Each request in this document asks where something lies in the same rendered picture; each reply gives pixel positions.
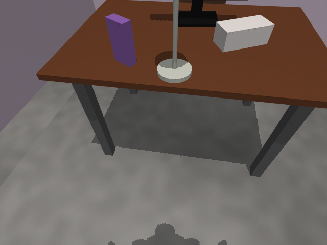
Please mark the desk lamp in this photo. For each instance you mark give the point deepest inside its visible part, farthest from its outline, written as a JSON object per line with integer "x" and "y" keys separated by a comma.
{"x": 174, "y": 70}

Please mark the table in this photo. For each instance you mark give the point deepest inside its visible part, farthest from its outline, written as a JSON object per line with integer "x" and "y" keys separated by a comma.
{"x": 290, "y": 69}

